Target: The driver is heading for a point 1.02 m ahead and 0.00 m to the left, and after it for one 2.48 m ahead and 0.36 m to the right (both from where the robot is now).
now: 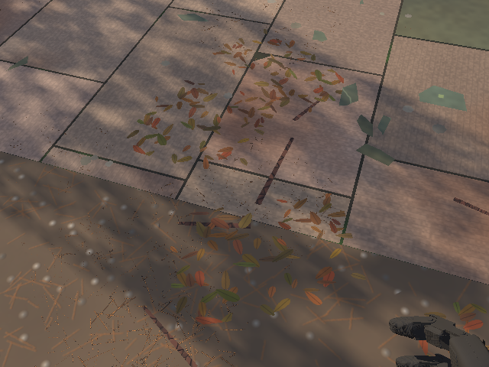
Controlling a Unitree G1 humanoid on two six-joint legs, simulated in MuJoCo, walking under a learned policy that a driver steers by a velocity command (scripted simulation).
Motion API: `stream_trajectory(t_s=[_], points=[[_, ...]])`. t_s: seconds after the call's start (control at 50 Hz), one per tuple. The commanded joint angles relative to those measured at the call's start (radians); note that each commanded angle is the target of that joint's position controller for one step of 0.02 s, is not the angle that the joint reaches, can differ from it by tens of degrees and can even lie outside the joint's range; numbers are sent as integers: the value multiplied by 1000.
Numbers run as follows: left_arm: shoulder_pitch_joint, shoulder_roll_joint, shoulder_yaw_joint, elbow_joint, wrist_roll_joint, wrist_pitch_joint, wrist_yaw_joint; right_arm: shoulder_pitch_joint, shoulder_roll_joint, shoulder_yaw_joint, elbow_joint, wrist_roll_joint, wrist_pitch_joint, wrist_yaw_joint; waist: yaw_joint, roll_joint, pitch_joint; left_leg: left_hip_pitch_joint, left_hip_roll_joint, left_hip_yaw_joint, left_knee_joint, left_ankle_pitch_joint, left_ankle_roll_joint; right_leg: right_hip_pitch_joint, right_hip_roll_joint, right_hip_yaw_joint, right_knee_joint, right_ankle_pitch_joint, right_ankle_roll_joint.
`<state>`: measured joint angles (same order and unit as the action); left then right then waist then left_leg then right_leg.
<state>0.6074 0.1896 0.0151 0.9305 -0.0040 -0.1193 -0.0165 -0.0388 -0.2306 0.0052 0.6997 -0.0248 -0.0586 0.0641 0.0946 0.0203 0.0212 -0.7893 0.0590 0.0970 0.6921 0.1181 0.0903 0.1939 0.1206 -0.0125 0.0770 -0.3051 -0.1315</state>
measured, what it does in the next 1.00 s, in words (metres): walks ahead: left foot, then right foot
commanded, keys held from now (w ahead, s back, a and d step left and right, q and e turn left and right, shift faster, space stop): w+shift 0.80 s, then w+q+shift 0.02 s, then q+shift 0.12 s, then e+shift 0.06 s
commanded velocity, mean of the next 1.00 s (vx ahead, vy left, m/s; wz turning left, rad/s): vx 0.94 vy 0.00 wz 0.05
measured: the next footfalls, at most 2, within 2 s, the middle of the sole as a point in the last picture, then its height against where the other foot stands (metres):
left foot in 0.12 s outside the picture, level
right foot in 0.56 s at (331, 270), level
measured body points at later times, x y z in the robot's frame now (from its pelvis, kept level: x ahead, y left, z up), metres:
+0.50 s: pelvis +0.48 -0.02 -0.01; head +0.51 -0.02 +0.44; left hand +0.75 +0.17 -0.07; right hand +0.36 -0.26 -0.14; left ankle +0.27 +0.06 -0.73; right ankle +0.71 -0.15 -0.69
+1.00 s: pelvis +0.97 -0.03 -0.02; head +1.01 -0.03 +0.43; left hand +0.87 +0.21 -0.15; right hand +1.21 -0.23 -0.11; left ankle +1.17 +0.03 -0.72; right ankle +0.73 -0.13 -0.71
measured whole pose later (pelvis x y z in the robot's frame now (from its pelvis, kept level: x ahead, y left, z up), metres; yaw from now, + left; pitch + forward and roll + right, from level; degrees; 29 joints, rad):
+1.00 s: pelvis +0.97 -0.03 -0.02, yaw +4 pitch +0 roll -2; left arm 0.49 0.23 0.02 1.02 0.00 -0.12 0.01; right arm 0.01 -0.24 0.02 0.78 -0.05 -0.11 0.05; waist 0.06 0.04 0.07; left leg -0.57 -0.03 0.10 0.49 0.17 0.14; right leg 0.22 0.05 -0.14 0.37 -0.46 -0.03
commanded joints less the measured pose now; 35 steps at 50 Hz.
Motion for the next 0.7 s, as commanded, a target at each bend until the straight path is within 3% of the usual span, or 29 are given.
stream_trajectory(t_s=[0.02, 0.06, 0.08, 0.1, 0.12, 0.14, 0.16, 0.18, 0.2, 0.24, 0.28, 0.34, 0.38, 0.42, 0.48, 0.5, 0.52, 0.54, 0.56, 0.58, 0.6, 0.62, 0.64, 0.66, 0.7], points=[[-3, 178, 27, -23, 4, -15, 19, -89, -58, -3, -63, 6, -14, -11, -60, -85, 63, 241, -101, 70, -122, 8, 38, -97, -251, 30, 27, 1128, 47], [-10, 222, 34, -2, 25, 4, 40, 17, -114, -21, -35, 4, -12, -31, -130, -144, -29, 374, -160, 63, -134, -121, 61, -1, -291, 32, 229, 1422, 59], [-29, 240, 40, 4, 39, 18, 50, 174, -158, -40, 13, 7, -11, -45, -202, -153, -109, 527, -174, 40, -141, -182, 79, -5, -306, 36, 425, 1469, 61], [-92, 263, 47, -4, 45, 32, 53, 389, -190, -60, 82, 8, -10, -62, -305, -152, -186, 741, -141, 7, -194, -212, 105, -91, -303, 18, 689, 1396, 55], [-149, 228, 41, -30, 46, 30, 46, 579, -245, -87, 120, -10, -5, -82, -377, -91, -286, 999, 14, -140, -138, -445, 154, -316, -240, -4, 1045, 1016, 26], [-44, 50, 6, -68, 0, 9, 21, 549, -288, -102, 118, -35, -4, -78, -213, 260, -380, 1307, 314, -731, -207, -590, 289, -789, -26, 36, 1470, -114, 75], [-101, 161, 19, -82, -5, -1, 24, 484, -224, -102, 114, -13, -4, -59, -235, 83, -345, 1262, 307, -878, -367, -724, 330, -966, -60, 123, 1512, -85, 25], [-226, 173, 20, -114, -2, -6, 25, 416, -173, -93, 122, -8, -14, -56, -210, 18, -167, 1099, 278, -724, -429, -684, 293, -1005, -127, 123, 1441, 8, 11], [-260, 155, 15, -124, 6, -7, 18, 394, -111, -83, 142, -11, -23, -52, -165, -65, -50, 908, 248, -622, -479, -583, 259, -962, -159, 114, 1360, 29, 5], [-274, 108, 3, -135, 43, 24, -6, 382, -55, -61, 174, -16, -43, -59, -76, -77, 35, 667, 154, -475, -528, -527, 191, -867, -203, 124, 1265, 27, 27], [-312, 73, -9, -161, 58, 47, -27, 408, -73, -61, 203, 7, -63, -58, -44, -26, 86, 576, 124, -388, -596, -507, 171, -893, -248, 99, 1177, 36, 54], [-511, 96, -18, -247, 56, 46, -36, 432, -106, -64, 208, 19, -84, -43, -65, -18, 160, 494, 61, -246, -673, -313, 154, -928, -280, 25, 929, 233, 77], [-597, 82, -31, -271, 41, 36, -50, 452, -113, -64, 210, 33, -96, -38, -84, -29, 160, 429, 16, -150, -701, -121, 115, -754, -251, -34, 695, 432, 65], [-657, 82, -34, -280, 27, 33, -55, 510, -152, -68, 228, 44, -104, -40, -115, -17, 152, 505, 49, -136, -750, 51, 101, -662, -215, -75, 590, 551, 45], [-696, 127, -23, -288, 37, 32, -39, 565, -191, -66, 256, 27, -89, -50, -126, 22, 101, 815, 82, -89, -630, 486, 72, -683, -143, -121, 483, 462, 9], [-668, 147, -15, -282, 43, 32, -31, 577, -212, -68, 264, 16, -79, -59, -105, 61, 50, 889, 100, -82, -530, 688, 61, -641, -102, -135, 481, 373, -2], [-565, 180, 0, -256, 45, 32, -20, 576, -236, -72, 272, 1, -64, -70, -46, 99, -26, 925, 120, -79, -365, 816, 49, -530, -69, -119, 481, 283, -18], [-365, 220, 21, -193, 41, 33, -5, 550, -259, -78, 273, -11, -47, -83, 49, 118, -129, 892, 126, -69, -127, 840, 39, -331, -48, -102, 477, 201, -34], [-161, 272, 46, -131, 49, 37, 13, 511, -248, -76, 261, -16, -40, -88, 145, 108, -214, 728, 94, -57, 163, 645, 33, -89, -118, -37, 487, 133, -57], [-51, 368, 75, -108, 74, 40, 30, 549, -110, -49, 219, -4, -47, -76, 108, -101, -337, 429, -19, -53, 581, -28, 29, 170, -382, 285, 502, -124, -98], [-68, 378, 85, -104, 69, 42, 13, 641, -68, -38, 194, 57, -66, -61, 30, -315, -497, 150, -156, -182, 865, -589, 14, 335, -563, 846, 284, -219, -216], [-164, 305, 83, -101, 48, 39, 2, 487, -140, -50, 165, 44, -68, -72, 24, -148, -333, 35, -63, -209, 842, -477, 40, 233, -475, 726, 236, -201, -167], [-217, 240, 70, -88, 39, 28, -1, 385, -138, -48, 143, 39, -71, -69, 11, -60, -175, 24, -27, -190, 766, -394, 36, 51, -441, 548, 219, -70, -145], [-250, 197, 62, -77, 46, 21, -3, 356, -114, -41, 137, 24, -67, -63, -30, 8, -100, 66, 4, -191, 697, -381, 33, -93, -400, 446, 193, 14, -121], [-255, 130, 39, -44, 40, 13, 3, 384, -67, -30, 130, -9, -33, -40, -111, -32, -36, 163, 40, -194, 617, -387, 12, -303, -348, 330, 129, 28, -93]])
Keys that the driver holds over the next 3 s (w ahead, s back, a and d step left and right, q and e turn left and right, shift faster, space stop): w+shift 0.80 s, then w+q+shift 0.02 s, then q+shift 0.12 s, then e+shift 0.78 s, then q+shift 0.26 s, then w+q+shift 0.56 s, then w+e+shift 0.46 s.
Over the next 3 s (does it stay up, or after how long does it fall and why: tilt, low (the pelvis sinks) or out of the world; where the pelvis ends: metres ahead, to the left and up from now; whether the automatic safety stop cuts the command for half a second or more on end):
stays up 1.73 0.01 0.00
